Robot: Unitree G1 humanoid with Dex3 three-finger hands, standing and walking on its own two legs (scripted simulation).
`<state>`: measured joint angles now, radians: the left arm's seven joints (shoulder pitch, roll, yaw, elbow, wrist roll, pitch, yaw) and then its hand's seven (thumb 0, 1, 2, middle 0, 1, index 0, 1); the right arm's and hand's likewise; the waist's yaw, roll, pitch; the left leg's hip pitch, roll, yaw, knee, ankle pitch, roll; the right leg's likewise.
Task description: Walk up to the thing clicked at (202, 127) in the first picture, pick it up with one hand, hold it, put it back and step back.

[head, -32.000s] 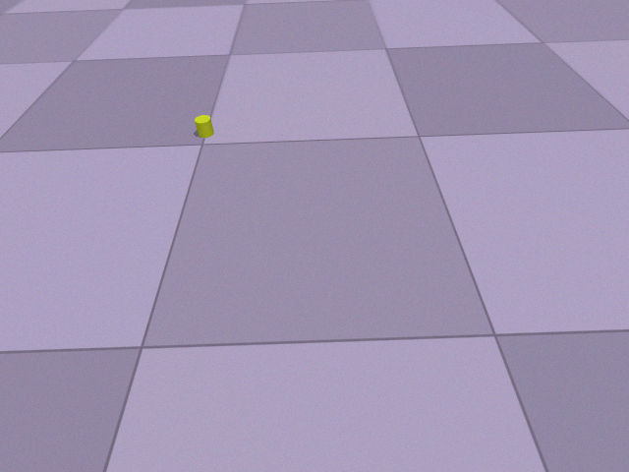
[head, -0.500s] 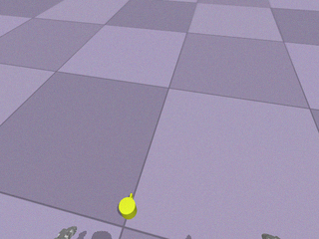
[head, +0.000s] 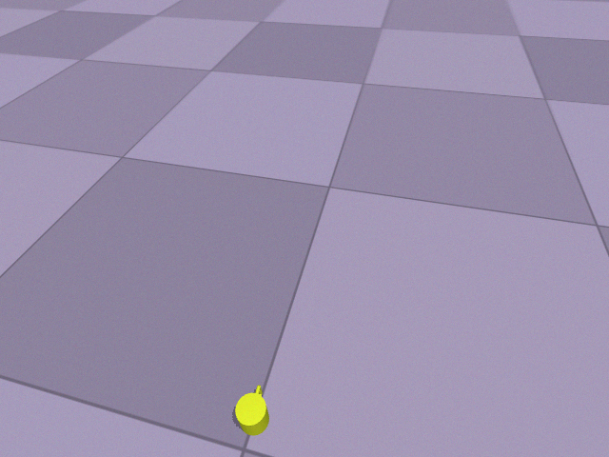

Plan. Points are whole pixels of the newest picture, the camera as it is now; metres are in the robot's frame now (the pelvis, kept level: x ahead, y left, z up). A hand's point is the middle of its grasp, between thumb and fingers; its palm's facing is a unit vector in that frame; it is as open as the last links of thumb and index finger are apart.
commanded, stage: stand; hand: left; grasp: from above
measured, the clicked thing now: (254, 408) +0.43 +0.21 -0.73
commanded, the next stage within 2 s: step back in 1.74 s
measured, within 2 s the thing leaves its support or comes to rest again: neither
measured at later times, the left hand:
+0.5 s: hand out of the picture +0.06 +0.24 -0.16, palm faces +0.03 -0.94 -0.33, open 7.4 cm
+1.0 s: hand out of the picture +0.08 +0.24 -0.15, palm faces +0.02 -0.94 -0.34, open 7.4 cm
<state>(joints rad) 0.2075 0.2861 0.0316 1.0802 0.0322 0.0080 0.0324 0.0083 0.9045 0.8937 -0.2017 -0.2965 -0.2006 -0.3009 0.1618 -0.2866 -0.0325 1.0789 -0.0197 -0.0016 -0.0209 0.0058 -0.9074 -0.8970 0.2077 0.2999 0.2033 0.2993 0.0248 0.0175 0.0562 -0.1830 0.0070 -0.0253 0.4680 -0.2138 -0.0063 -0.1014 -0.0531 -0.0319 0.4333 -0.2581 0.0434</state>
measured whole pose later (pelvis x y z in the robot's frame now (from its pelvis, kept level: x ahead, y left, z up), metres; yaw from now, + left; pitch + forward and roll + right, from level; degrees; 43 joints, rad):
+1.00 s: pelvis +0.02 -0.01 +0.01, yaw +0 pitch -3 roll +0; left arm 0.11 0.31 0.03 1.15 0.02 0.00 0.01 0.01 0.90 0.89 -0.20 -0.30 -0.20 -0.30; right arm 0.11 -0.33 -0.01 1.14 -0.01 -0.01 -0.01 0.00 -0.91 -0.90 0.21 0.30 0.20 0.30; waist 0.01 0.01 0.07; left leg -0.13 0.01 -0.03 0.36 -0.18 -0.02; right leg -0.05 -0.05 -0.04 0.33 -0.23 0.04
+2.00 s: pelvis -0.04 +0.00 -0.01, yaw +1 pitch -2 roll -1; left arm 0.06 0.38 0.07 1.00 0.00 0.03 0.01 0.01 0.90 0.89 -0.20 -0.30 -0.20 -0.30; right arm 0.06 -0.39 -0.05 1.01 0.01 0.04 0.01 0.00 -0.91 -0.90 0.21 0.30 0.20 0.30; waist 0.00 0.01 0.18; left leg -0.36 0.01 -0.04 0.61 -0.22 0.00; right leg -0.28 -0.05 -0.04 0.61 -0.29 0.00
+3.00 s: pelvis -0.28 +0.00 -0.01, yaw -1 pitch -2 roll -1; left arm 0.21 0.41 0.09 0.86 0.01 0.03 0.03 0.01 0.91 0.89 -0.20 -0.30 -0.20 -0.30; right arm 0.06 -0.35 -0.04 0.82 -0.02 0.04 0.00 0.00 -0.90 -0.90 0.21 0.30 0.21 0.30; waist 0.03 -0.02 0.17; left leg -0.36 0.02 0.05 0.57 -0.17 0.05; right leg -0.37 0.06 0.11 1.09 -0.49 0.03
